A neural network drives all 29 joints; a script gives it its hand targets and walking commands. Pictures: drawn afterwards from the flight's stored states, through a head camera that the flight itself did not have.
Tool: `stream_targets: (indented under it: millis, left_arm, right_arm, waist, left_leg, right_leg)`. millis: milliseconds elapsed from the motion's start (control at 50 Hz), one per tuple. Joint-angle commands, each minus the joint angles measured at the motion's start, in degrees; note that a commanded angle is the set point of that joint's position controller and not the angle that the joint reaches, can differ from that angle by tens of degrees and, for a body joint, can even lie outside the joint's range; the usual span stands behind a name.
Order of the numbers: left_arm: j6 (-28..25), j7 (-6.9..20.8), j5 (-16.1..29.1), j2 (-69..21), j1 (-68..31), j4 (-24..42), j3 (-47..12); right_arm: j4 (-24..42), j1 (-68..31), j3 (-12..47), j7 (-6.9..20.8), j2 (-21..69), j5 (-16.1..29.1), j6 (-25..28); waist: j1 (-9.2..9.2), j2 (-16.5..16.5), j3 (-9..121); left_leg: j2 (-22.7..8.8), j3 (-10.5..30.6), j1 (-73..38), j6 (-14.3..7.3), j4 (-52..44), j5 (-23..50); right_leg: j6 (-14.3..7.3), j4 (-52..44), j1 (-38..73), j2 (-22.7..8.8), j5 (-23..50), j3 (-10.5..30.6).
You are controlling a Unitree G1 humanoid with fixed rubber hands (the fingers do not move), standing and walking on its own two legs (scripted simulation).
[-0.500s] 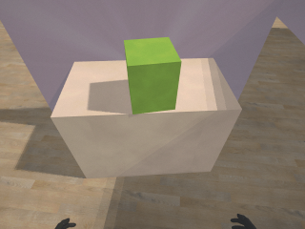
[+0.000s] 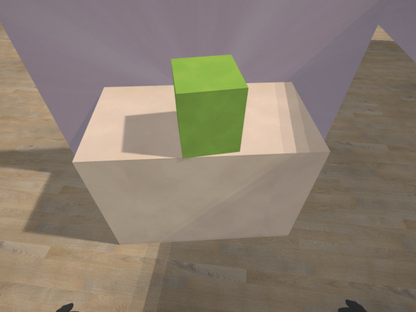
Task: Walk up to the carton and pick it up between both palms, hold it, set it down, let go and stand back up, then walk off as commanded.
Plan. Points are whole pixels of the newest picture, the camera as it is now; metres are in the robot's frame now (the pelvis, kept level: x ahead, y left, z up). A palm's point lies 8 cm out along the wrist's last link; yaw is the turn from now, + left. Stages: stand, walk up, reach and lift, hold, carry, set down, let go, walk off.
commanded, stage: stand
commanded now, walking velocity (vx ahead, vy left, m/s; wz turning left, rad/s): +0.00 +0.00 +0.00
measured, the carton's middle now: (206, 107) +0.75 +0.00 -0.02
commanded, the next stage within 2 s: walk up in 1.90 s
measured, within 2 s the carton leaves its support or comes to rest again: neither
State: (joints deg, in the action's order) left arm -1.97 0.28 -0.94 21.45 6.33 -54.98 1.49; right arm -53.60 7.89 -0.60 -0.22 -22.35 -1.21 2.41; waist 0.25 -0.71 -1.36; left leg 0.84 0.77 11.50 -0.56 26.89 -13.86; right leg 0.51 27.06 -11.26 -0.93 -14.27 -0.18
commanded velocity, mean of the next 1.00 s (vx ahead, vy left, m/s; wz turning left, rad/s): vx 0.00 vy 0.00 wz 0.00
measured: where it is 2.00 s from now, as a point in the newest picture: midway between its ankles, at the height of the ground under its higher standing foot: outside the picture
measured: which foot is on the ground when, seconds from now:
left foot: down 0.00-1.00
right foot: down 0.00-1.00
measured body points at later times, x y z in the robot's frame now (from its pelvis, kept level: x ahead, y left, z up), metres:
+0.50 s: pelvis +0.00 +0.00 +0.01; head +0.00 +0.00 +0.46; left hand +0.10 +0.32 -0.11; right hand +0.11 -0.31 -0.11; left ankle +0.01 +0.11 -0.74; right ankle +0.00 -0.13 -0.74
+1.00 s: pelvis +0.00 +0.00 +0.01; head +0.01 +0.00 +0.46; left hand +0.10 +0.32 -0.11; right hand +0.10 -0.31 -0.11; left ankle +0.01 +0.11 -0.74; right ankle +0.00 -0.13 -0.74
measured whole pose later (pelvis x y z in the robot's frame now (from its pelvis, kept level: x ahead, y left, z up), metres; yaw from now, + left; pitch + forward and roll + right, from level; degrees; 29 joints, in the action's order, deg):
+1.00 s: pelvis +0.00 +0.00 +0.01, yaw +0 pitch -2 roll +0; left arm -1.2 0.1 -0.6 22.1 4.7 -62.8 0.1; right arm -61.3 6.5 0.3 -0.3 -22.9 -0.7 1.7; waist 0.3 -0.5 -1.8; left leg 1.2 1.2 7.3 -0.6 19.5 -10.2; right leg 0.8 19.8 -7.0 -1.3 -10.9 -0.6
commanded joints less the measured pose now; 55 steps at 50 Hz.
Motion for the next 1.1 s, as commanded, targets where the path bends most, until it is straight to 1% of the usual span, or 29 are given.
stream_targets:
  millis: [0,200,440,1080]
  left_arm:
    - [-0.54,-0.22,0.17,9.27,-2.7,1.24,1.17]
    - [-0.34,-0.29,0.33,10.15,-3.7,-1.98,0.7]
    - [-0.11,-0.41,0.36,10.43,-3.92,-4.13,0.38]
    - [0.17,-0.51,0.42,10.93,-3.82,-5.38,0.2]
  right_arm:
    - [1.22,-2.42,-1.22,-0.23,-8.83,0.16,0.54]
    - [-1.86,-3.23,-0.88,-0.31,-9.71,0.36,0.33]
    - [-3.94,-3.38,-0.73,-0.39,-9.98,0.48,0.14]
    - [-5.54,-3.01,-0.73,-0.43,-10.63,0.56,-0.24]
  waist:
    - [0.05,0.77,2.5]
    - [0.08,0.6,2.33]
    - [0.08,0.53,2.4]
    - [-0.01,0.68,2.3]
  left_leg:
    - [-6.41,6.7,-0.64,-2.06,-6.0,7.43]
    - [-6.69,6.67,-1.99,-1.63,-8.2,8.06]
    - [-6.95,6.74,-2.78,-1.4,-9.42,8.85]
    - [-7.19,6.92,-3.49,-1.2,-10.54,10.28]
  right_leg:
    - [-2.75,-6.03,1.91,-5.13,6.67,5.76]
    - [-2.38,-8.06,3.46,-5.4,7.11,5.55]
    - [-2.21,-9.2,4.37,-5.7,7.63,5.33]
    - [-2.18,-10.36,5.35,-6.16,8.48,5.14]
